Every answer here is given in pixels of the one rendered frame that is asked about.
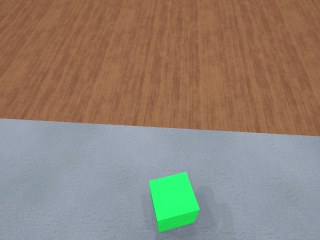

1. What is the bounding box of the carton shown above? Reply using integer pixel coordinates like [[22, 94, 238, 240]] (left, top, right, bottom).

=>
[[149, 172, 200, 233]]

